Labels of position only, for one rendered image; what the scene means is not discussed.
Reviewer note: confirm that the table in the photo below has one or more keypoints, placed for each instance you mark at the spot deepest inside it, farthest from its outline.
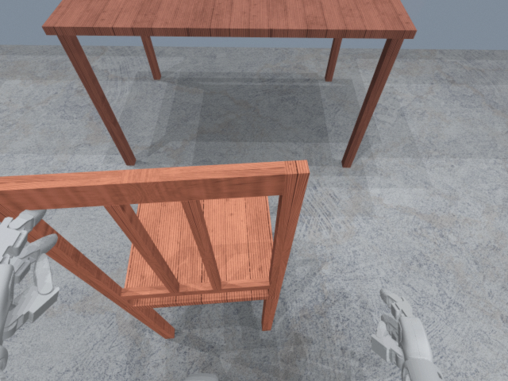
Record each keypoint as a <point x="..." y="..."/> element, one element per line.
<point x="337" y="19"/>

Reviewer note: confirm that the right robot forearm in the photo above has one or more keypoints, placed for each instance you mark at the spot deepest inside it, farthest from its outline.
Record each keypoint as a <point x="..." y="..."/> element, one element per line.
<point x="421" y="370"/>

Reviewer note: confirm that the chair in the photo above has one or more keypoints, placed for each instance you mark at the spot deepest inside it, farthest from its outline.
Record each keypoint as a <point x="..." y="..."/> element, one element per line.
<point x="201" y="235"/>

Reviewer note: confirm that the right robot hand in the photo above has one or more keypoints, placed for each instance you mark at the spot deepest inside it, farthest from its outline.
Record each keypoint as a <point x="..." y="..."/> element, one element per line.
<point x="408" y="337"/>

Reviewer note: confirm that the left robot hand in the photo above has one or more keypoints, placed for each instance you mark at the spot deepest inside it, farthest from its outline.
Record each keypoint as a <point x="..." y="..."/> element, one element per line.
<point x="15" y="262"/>

